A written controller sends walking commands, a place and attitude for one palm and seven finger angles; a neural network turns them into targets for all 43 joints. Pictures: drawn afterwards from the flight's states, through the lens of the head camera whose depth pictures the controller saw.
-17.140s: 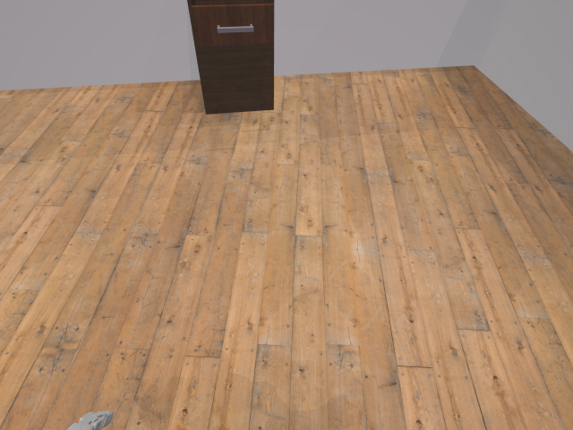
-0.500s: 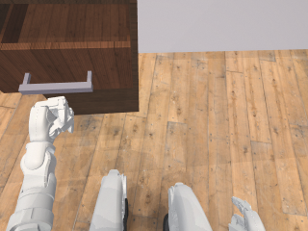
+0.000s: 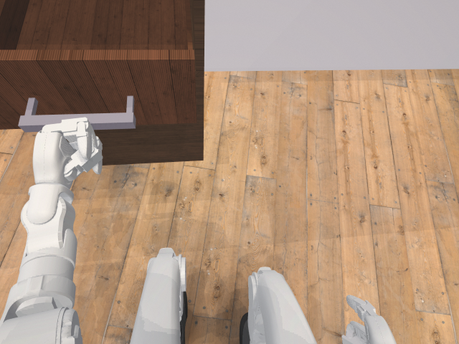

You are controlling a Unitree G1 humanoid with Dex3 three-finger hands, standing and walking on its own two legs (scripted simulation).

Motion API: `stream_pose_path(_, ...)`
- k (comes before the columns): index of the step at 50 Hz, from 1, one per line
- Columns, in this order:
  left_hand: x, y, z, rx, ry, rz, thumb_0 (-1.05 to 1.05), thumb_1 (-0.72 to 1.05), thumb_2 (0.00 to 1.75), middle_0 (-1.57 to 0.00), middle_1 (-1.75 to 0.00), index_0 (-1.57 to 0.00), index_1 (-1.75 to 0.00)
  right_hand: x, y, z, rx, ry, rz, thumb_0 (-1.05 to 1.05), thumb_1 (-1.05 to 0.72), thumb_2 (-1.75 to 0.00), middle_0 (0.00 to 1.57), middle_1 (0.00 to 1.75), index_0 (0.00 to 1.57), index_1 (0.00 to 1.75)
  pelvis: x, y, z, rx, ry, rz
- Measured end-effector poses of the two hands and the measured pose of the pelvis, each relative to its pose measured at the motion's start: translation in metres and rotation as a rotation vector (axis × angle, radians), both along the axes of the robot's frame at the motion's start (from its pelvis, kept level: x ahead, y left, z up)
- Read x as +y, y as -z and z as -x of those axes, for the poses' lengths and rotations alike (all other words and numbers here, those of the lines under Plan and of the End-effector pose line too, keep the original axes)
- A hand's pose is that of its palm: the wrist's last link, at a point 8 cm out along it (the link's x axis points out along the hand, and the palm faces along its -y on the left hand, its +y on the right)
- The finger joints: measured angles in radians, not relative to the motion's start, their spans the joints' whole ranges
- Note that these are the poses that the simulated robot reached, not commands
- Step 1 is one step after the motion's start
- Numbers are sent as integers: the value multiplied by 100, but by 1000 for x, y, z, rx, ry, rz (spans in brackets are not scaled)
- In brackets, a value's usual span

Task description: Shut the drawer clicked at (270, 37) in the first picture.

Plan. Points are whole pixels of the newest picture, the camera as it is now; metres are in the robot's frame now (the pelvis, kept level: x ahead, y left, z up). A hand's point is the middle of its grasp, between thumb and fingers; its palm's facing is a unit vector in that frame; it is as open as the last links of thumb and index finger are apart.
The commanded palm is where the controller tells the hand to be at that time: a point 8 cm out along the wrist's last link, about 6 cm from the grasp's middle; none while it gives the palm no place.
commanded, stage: push the drawer shut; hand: left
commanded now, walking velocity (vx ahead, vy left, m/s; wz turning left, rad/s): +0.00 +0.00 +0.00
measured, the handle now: (81, 112) +0.48 +0.28 +0.02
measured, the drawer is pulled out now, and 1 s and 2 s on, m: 0.15 0.06 0.00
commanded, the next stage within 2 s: pull the fist back off the drawer in 1.68 s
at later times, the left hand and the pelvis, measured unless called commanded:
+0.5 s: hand (93, 139) +0.43 +0.25 +0.01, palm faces +0.13 -0.99 -0.05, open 2.9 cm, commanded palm +0.46 +0.27 +0.02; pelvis -0.03 +0.00 -0.01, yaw +0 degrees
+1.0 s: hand (97, 102) +0.50 +0.26 +0.02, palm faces +0.14 -0.99 -0.05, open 3.0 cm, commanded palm +0.53 +0.26 +0.02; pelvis -0.03 +0.00 -0.03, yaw -3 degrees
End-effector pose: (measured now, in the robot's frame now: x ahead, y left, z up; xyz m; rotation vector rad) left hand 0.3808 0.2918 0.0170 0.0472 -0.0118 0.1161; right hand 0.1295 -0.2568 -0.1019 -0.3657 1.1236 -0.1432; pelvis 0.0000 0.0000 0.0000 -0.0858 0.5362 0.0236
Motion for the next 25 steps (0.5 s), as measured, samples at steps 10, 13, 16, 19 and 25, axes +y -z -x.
stream_pose_path(10, 8, 5, -4, -7, -9, -1, -8, 75, 93, -140, -160, -140, -160, 0, 7, 30, 72, 3, 26, 0, -91, -89, 21, 30, 20, 29, 1, 6, 9, -5, -8, 9)
stream_pose_path(13, 10, 5, -7, -9, -9, -2, -8, 73, 94, -140, -160, -140, -160, -1, 8, 38, 80, 3, 36, 0, -91, -89, 21, 30, 20, 29, 2, 8, 13, -9, -11, 13)
stream_pose_path(16, 11, 4, -10, -10, -9, -3, -7, 72, 95, -140, -160, -140, -160, -1, 7, 44, 83, 4, 45, 0, -91, -89, 21, 30, 20, 29, 2, 10, 17, -13, -13, 17)
stream_pose_path(19, 11, 3, -14, -9, -10, -4, -5, 72, 95, -140, -160, -140, -160, -2, 6, 50, 85, 5, 51, 0, -91, -89, 21, 30, 20, 29, 2, 10, 21, -16, -13, 19)
stream_pose_path(25, 11, 0, -23, -6, -12, -6, -2, 72, 96, -140, -160, -140, -160, -4, 4, 61, 89, 11, 62, 0, -91, -89, 21, 30, 20, 30, 2, 11, 27, -19, -6, 22)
